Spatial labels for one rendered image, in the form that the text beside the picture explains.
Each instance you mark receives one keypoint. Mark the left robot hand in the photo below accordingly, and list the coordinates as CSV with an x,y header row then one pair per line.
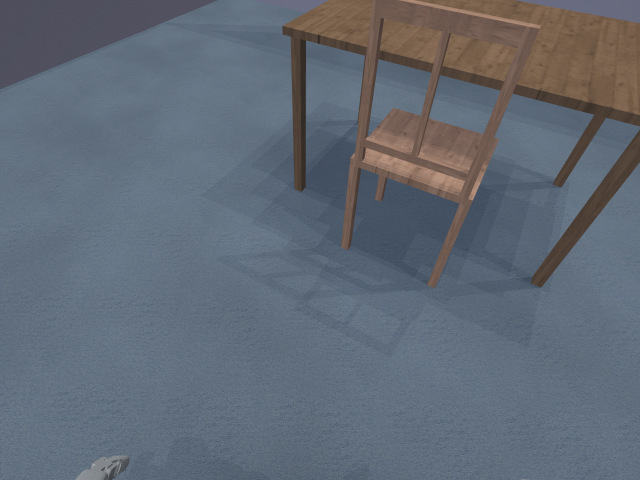
x,y
105,468

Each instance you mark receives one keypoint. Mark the table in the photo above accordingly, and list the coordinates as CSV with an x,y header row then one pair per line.
x,y
580,61

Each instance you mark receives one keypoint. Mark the chair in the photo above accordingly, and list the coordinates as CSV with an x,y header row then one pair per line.
x,y
433,156

